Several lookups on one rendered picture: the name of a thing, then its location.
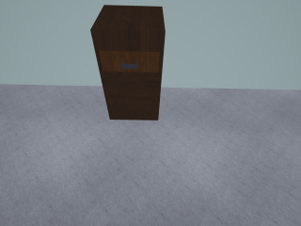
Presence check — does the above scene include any drawer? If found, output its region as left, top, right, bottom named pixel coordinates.
left=99, top=51, right=160, bottom=73

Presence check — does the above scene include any handle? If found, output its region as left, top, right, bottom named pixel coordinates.
left=118, top=40, right=137, bottom=46
left=120, top=61, right=138, bottom=69

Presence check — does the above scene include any cabinet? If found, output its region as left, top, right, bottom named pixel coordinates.
left=90, top=5, right=166, bottom=121

